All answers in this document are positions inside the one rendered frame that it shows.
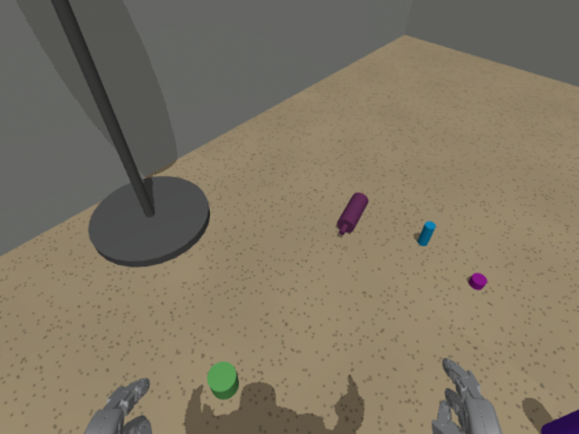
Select coat stand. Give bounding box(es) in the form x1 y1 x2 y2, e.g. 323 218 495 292
51 0 210 267

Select right robot hand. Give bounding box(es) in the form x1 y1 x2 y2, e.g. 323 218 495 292
432 358 502 434

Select left robot hand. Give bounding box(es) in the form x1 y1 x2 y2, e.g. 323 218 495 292
84 378 152 434

